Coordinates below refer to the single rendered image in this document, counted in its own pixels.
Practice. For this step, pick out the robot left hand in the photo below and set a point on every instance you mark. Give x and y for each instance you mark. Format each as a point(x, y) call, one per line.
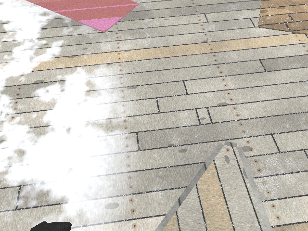
point(53, 226)

